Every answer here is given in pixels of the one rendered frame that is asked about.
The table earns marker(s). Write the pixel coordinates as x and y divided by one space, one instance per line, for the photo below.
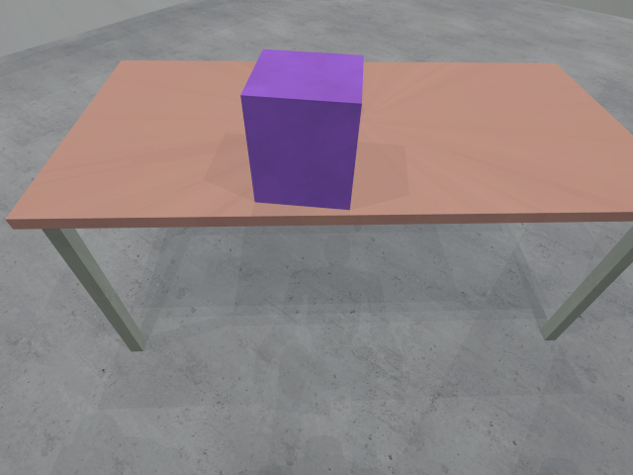
163 145

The carton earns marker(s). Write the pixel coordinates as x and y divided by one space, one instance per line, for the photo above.
301 113

